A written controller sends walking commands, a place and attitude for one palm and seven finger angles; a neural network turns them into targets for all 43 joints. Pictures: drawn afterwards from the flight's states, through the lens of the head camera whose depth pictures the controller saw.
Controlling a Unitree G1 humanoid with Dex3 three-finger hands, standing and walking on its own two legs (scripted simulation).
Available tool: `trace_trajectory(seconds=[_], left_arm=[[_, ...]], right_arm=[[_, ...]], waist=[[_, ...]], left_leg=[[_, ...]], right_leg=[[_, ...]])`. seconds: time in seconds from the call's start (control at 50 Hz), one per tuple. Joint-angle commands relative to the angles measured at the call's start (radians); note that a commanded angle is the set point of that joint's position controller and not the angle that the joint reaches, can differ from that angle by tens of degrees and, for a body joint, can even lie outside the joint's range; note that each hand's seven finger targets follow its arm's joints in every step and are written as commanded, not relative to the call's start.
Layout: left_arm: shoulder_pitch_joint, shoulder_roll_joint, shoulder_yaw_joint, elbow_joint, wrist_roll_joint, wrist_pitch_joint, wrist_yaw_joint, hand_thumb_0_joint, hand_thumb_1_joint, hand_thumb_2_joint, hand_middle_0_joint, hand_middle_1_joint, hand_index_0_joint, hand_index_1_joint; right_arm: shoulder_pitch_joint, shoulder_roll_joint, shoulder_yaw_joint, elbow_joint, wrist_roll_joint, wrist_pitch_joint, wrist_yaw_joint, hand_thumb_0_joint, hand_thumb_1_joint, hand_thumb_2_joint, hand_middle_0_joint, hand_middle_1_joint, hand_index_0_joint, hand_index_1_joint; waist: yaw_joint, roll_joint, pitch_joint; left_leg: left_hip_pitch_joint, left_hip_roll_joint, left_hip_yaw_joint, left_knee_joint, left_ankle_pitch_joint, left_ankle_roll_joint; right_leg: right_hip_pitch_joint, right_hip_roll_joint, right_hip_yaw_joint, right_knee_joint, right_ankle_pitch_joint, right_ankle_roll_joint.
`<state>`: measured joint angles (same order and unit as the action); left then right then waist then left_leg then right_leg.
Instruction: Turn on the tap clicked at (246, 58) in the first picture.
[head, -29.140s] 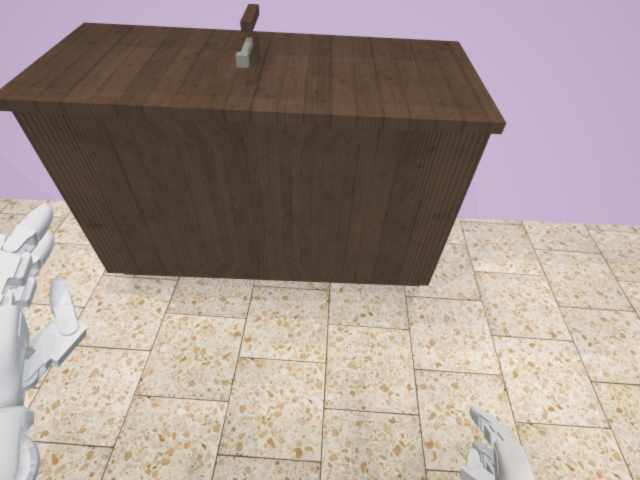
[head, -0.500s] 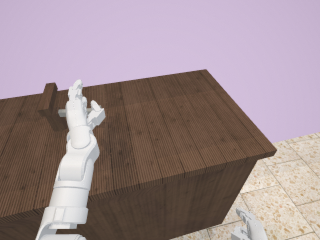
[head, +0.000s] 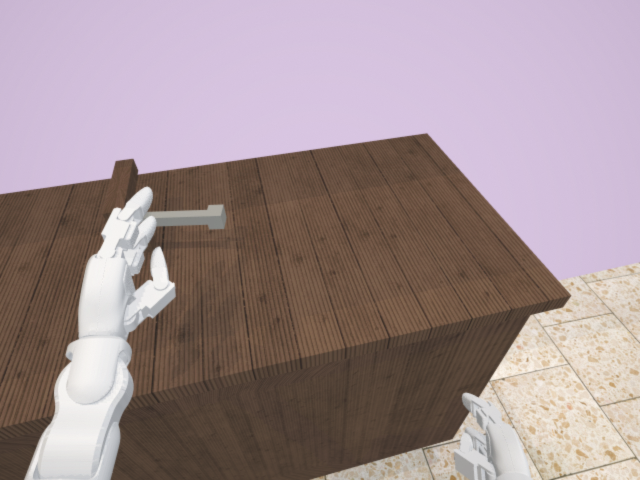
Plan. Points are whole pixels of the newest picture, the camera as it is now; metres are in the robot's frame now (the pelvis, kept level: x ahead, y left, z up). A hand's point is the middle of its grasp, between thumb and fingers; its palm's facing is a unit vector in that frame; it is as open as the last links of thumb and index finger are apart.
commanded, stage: draw the hand back beside the body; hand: left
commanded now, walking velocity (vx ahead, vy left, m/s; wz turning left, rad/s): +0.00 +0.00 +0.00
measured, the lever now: (216, 216) +0.47 +0.22 +0.07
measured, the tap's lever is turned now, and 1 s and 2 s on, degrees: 78 78 78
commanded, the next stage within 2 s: step back with the hand held close in 0.78 s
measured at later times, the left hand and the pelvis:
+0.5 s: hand (88, 336) +0.20 +0.25 +0.15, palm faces +0.40 -0.86 -0.32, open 7.4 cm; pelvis +0.01 +0.01 +0.00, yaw +1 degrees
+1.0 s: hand (75, 329) +0.20 +0.25 +0.17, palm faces +0.43 -0.83 -0.36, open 7.4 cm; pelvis +0.00 +0.00 +0.00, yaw +2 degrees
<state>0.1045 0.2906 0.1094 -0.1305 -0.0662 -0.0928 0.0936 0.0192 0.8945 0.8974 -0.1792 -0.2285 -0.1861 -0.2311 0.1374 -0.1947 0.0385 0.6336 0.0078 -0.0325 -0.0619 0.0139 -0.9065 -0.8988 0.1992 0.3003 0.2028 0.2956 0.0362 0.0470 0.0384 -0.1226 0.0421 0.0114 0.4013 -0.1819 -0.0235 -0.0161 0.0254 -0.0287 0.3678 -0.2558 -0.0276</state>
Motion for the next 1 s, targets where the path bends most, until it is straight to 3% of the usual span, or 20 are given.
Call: trace_trajectory(seconds=[0.0, 0.16, 0.34, 0.48, 0.58, 0.62, 0.66, 0.72, 0.8, 0.86, 0.88, 0.9, 0.92, 0.96, 0.98], left_arm=[[-0.159, 0.167, 0.125, -0.292, -0.002, -0.074, 0.014, 0.0, 0.9, 0.9, -0.186, -0.258, -0.186, -0.258], [-0.046, 0.152, 0.127, -0.371, 0.0, -0.067, 0.015, 0.0, 0.9, 0.9, -0.194, -0.282, -0.194, -0.282], [0.11, 0.201, 0.207, -0.472, -0.003, -0.067, 0.025, 0.0, 0.9, 0.9, -0.2, -0.3, -0.2, -0.3], [0.23, 0.205, 0.245, -0.498, -0.011, -0.065, 0.023, 0.0, 0.9, 0.9, -0.2, -0.3, -0.2, -0.3], [0.165, 0.201, 0.226, -0.503, -0.002, -0.069, 0.03, 0.0, 0.9, 0.9, -0.2, -0.3, -0.2, -0.3], [0.178, 0.196, 0.223, -0.492, -0.004, -0.069, 0.03, 0.0, 0.9, 0.9, -0.2, -0.3, -0.2, -0.3], [0.177, 0.189, 0.221, -0.474, -0.004, -0.071, 0.03, 0.0, 0.9, 0.9, -0.2, -0.3, -0.2, -0.3], [0.199, 0.205, 0.24, -0.473, -0.009, -0.07, 0.028, 0.0, 0.9, 0.9, -0.2, -0.3, -0.2, -0.3], [0.205, 0.2, 0.237, -0.476, -0.008, -0.074, 0.026, 0.0, 0.9, 0.9, -0.2, -0.3, -0.2, -0.3], [0.198, 0.2, 0.238, -0.47, -0.009, -0.075, 0.026, 0.0, 0.9, 0.9, -0.2, -0.3, -0.2, -0.3], [0.133, 0.239, 0.259, -0.546, -0.008, -0.085, 0.029, 0.0, 0.9, 0.9, -0.2, -0.3, -0.2, -0.3], [-0.005, 0.376, 0.41, -0.621, -0.022, -0.12, 0.041, 0.0, 0.9, 0.9, -0.2, -0.3, -0.2, -0.3], [0.11, 0.283, 0.347, -0.499, -0.013, -0.126, 0.029, 0.0, 0.9, 0.9, -0.2, -0.3, -0.2, -0.3], [0.218, 0.227, 0.312, -0.448, -0.006, -0.125, 0.014, 0.0, 0.9, 0.9, -0.2, -0.3, -0.2, -0.3], [0.273, 0.204, 0.299, -0.442, -0.009, -0.117, 0.007, 0.0, 0.9, 0.9, -0.2, -0.3, -0.2, -0.3]], right_arm=[[-0.152, -0.119, -0.038, -0.171, -0.004, -0.058, -0.007, 0.0, -0.9, -0.9, 0.2, 0.3, 0.2, 0.3], [-0.149, -0.128, -0.037, -0.173, -0.006, -0.071, -0.003, 0.0, -0.9, -0.9, 0.2, 0.3, 0.2, 0.3], [-0.142, -0.134, -0.042, -0.17, -0.01, -0.087, -0.001, 0.0, -0.9, -0.9, 0.2, 0.3, 0.2, 0.3], [-0.135, -0.131, -0.049, -0.172, -0.008, -0.096, 0.001, 0.0, -0.9, -0.9, 0.2, 0.3, 0.2, 0.3], [-0.129, -0.135, -0.048, -0.163, -0.01, -0.112, -0.005, 0.0, -0.9, -0.9, 0.2, 0.3, 0.2, 0.3], [-0.132, -0.137, -0.051, -0.164, -0.009, -0.115, -0.006, 0.0, -0.9, -0.9, 0.2, 0.3, 0.2, 0.3], [-0.136, -0.136, -0.049, -0.157, -0.01, -0.111, -0.009, 0.0, -0.9, -0.9, 0.2, 0.3, 0.2, 0.3], [-0.135, -0.136, -0.051, -0.164, -0.011, -0.111, -0.008, 0.0, -0.9, -0.9, 0.2, 0.3, 0.2, 0.3], [-0.137, -0.132, -0.049, -0.162, -0.009, -0.112, -0.007, 0.0, -0.9, -0.9, 0.2, 0.3, 0.2, 0.3], [-0.138, -0.131, -0.046, -0.162, -0.01, -0.111, -0.008, 0.0, -0.9, -0.9, 0.2, 0.3, 0.2, 0.3], [-0.142, -0.132, -0.047, -0.169, -0.008, -0.115, -0.007, 0.0, -0.9, -0.9, 0.2, 0.3, 0.2, 0.3], [-0.127, -0.135, -0.04, -0.208, -0.001, -0.098, -0.015, 0.0, -0.9, -0.9, 0.2, 0.3, 0.2, 0.3], [-0.109, -0.117, -0.034, -0.163, -0.01, -0.084, -0.017, 0.0, -0.9, -0.9, 0.2, 0.3, 0.2, 0.3], [-0.089, -0.125, -0.046, -0.179, -0.012, -0.064, -0.017, 0.0, -0.9, -0.9, 0.2, 0.3, 0.2, 0.3], [-0.08, -0.129, -0.055, -0.202, -0.006, -0.057, -0.016, 0.0, -0.9, -0.9, 0.2, 0.3, 0.2, 0.3]], waist=[[0.02, 0.008, -0.136], [0.019, -0.005, -0.119], [0.033, 0.02, -0.129], [0.034, 0.021, -0.09], [0.026, 0.048, -0.092], [0.028, -0.009, -0.089], [0.029, 0.013, -0.082], [0.035, -0.03, -0.085], [0.036, 0.034, -0.081], [0.034, 0.022, -0.068], [0.035, 0.042, -0.101], [0.013, 0.03, 0.004], [0.001, -0.026, -0.027], [-0.001, -0.072, -0.1], [-0.002, -0.064, -0.144]], left_leg=[[0.126, -0.002, -0.014, -0.035, 0.11, 0.051], [0.127, -0.001, -0.022, -0.033, 0.122, 0.052], [0.108, -0.001, -0.035, -0.019, 0.149, 0.048], [0.083, 0.001, -0.032, 0.001, 0.141, 0.05], [0.09, -0.007, -0.04, 0.004, 0.11, 0.051], [0.089, -0.004, -0.041, 0.006, 0.117, 0.054], [0.084, -0.01, -0.035, 0.009, 0.108, 0.054], [0.072, -0.008, -0.04, 0.007, 0.109, 0.056], [0.071, -0.011, -0.035, 0.01, 0.105, 0.053], [0.063, -0.011, -0.036, 0.01, 0.086, 0.053], [0.082, -0.01, -0.039, 0.008, 0.089, 0.053], [-0.008, 0.012, -0.051, 0.073, 0.048, 0.065], [-0.022, 0.013, -0.064, 0.109, 0.072, 0.066], [-0.001, 0.025, -0.055, 0.139, 0.168, 0.068], [0.006, 0.033, -0.052, 0.145, 0.224, 0.068]], right_leg=[[-0.106, -0.03, 0.001, -0.085, 0.173, -0.003], [-0.114, -0.028, 0.0, -0.084, 0.174, -0.004], [-0.089, -0.03, -0.005, -0.069, 0.193, -0.008], [-0.111, -0.035, -0.004, -0.068, 0.196, -0.004], [-0.128, -0.034, -0.005, -0.066, 0.162, -0.005], [-0.128, -0.033, -0.008, -0.062, 0.173, -0.002], [-0.134, -0.033, -0.007, -0.068, 0.165, -0.003], [-0.122, -0.036, -0.007, -0.063, 0.171, 0.0], [-0.126, -0.036, -0.005, -0.065, 0.169, -0.003], [-0.134, -0.035, -0.006, -0.074, 0.148, -0.003], [-0.124, -0.037, -0.001, -0.074, 0.149, -0.004], [-0.232, -0.094, 0.093, -0.101, 0.271, 0.002], [-0.225, -0.126, 0.081, -0.077, 0.346, -0.001], [-0.215, -0.139, 0.066, -0.026, 0.444, 0.007], [-0.2, -0.142, 0.059, 0.004, 0.464, 0.014]])
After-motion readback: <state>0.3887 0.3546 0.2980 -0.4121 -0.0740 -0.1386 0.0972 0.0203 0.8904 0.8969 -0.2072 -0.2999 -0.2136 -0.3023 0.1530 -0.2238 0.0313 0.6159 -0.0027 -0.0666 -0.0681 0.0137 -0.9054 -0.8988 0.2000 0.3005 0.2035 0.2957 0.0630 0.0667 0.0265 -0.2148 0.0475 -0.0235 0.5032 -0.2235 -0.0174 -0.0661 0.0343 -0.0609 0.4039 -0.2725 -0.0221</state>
